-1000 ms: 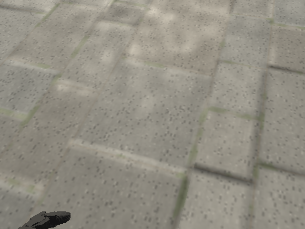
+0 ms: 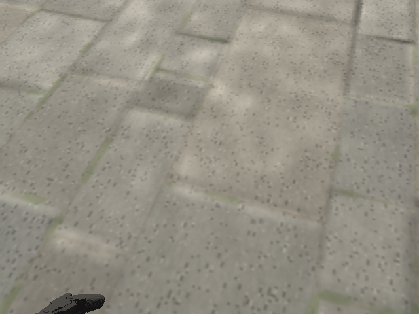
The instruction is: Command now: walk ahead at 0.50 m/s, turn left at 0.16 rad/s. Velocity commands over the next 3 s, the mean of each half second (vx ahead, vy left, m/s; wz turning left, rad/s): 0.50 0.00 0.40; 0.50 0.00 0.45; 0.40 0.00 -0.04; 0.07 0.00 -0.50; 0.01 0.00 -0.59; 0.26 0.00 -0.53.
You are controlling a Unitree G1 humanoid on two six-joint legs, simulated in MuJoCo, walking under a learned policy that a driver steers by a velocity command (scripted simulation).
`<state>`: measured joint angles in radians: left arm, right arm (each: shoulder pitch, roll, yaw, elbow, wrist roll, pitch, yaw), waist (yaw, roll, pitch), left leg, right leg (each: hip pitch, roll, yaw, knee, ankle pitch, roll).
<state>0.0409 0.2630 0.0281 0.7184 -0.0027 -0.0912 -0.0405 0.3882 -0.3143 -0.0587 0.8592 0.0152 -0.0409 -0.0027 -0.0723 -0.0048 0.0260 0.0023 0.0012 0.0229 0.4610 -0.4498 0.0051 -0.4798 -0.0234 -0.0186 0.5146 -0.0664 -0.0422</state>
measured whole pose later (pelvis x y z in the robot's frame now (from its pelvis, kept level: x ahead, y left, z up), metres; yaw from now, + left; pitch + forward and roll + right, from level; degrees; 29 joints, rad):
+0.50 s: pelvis +0.27 +0.02 +0.00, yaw +14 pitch +1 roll -2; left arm 0.31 0.29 0.07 0.90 -0.01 -0.05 0.01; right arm 0.09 -0.26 -0.05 0.67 0.02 -0.02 0.06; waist 0.07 0.02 0.05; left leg -0.56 0.04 0.06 0.62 -0.10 0.08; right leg 0.13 -0.01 -0.28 0.30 -0.43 0.02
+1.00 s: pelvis +0.55 +0.10 +0.01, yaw +28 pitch +2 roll +1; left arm 0.05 0.28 0.03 0.73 0.00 -0.11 -0.04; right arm 0.37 -0.29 -0.07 0.75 0.01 -0.04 -0.01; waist -0.08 -0.04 0.01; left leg -0.01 -0.09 -0.14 0.39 -0.40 0.06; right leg -0.51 -0.02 0.03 0.48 0.01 0.00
